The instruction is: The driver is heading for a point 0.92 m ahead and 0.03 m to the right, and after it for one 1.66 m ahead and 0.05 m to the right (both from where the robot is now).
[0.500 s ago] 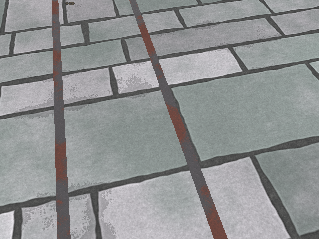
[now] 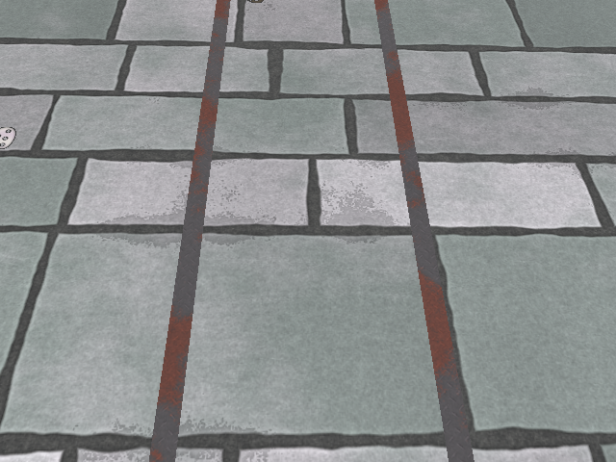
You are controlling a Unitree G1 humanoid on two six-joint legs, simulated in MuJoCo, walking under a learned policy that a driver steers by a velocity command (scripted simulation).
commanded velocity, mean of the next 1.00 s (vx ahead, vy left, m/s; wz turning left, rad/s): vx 0.50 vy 0.00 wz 0.18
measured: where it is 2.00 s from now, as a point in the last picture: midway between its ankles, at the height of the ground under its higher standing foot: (292, 226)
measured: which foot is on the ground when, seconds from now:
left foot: down 0.00-0.24, up 0.26-0.72, down 0.74-1.00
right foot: up 0.00-0.22, down 0.24-0.74, up 0.76-1.00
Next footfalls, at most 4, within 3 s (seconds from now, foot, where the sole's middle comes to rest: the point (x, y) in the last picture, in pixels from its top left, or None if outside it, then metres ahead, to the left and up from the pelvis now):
0.24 right None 0.33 -0.14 -0.78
0.74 left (219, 437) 0.52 0.18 -0.78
1.28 right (309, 307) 0.83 -0.03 -0.78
1.74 left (248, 213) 1.13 0.13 -0.78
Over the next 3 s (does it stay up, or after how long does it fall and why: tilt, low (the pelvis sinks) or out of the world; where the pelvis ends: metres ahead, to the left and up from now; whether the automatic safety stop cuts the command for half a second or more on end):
stays up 1.54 -0.10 0.00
